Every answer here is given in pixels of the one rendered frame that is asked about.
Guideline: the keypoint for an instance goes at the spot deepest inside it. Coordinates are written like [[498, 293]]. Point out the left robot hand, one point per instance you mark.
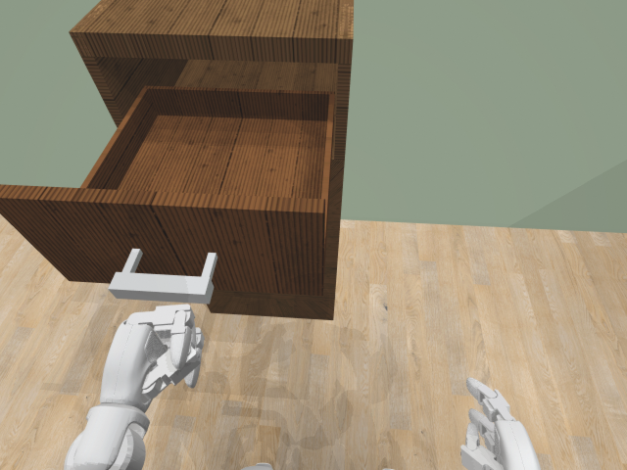
[[128, 377]]

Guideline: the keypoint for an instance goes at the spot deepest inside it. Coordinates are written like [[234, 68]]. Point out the cabinet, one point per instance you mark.
[[304, 45]]

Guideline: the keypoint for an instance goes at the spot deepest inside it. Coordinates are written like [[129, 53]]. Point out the robot left forearm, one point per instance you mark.
[[112, 439]]

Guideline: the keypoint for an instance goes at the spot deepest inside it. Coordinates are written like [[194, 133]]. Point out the right robot hand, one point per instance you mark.
[[507, 440]]

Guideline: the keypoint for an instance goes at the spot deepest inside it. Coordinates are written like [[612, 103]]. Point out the drawer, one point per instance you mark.
[[244, 173]]

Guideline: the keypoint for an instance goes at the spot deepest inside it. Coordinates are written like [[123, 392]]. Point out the handle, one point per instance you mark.
[[163, 288]]

